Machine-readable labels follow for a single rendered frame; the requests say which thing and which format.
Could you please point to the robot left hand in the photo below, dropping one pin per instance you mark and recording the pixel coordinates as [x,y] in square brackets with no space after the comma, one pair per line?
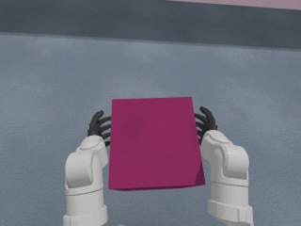
[95,128]

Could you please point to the robot right forearm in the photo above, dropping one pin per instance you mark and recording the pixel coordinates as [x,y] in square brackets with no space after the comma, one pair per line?
[229,180]

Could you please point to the robot left forearm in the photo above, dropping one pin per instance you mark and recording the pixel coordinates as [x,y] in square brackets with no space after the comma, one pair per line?
[84,184]

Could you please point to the carton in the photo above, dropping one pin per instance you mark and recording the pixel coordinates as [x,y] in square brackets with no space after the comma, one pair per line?
[154,145]

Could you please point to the robot right hand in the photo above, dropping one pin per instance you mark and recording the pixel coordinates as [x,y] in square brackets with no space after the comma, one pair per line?
[208,122]

